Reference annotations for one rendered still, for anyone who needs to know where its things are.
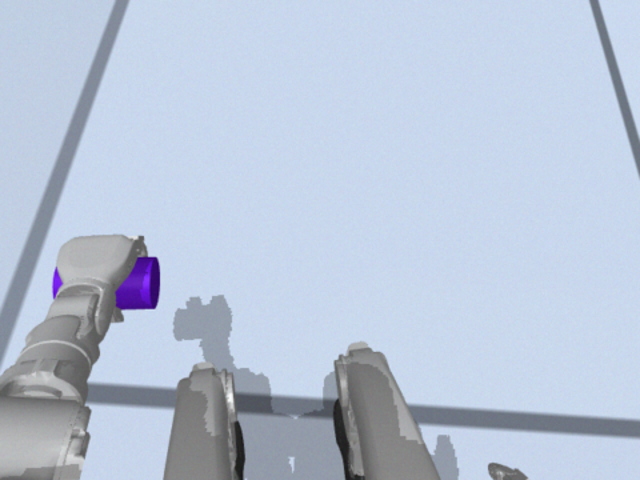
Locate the right robot hand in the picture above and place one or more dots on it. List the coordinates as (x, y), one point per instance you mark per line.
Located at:
(501, 472)

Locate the left robot arm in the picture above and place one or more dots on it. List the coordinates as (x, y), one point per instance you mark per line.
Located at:
(43, 417)

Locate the left robot hand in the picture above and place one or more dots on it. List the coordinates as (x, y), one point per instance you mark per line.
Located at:
(106, 258)

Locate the right robot foot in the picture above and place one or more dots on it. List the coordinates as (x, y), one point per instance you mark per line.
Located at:
(343, 442)

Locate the can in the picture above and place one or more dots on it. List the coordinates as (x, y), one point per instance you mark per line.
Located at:
(139, 291)

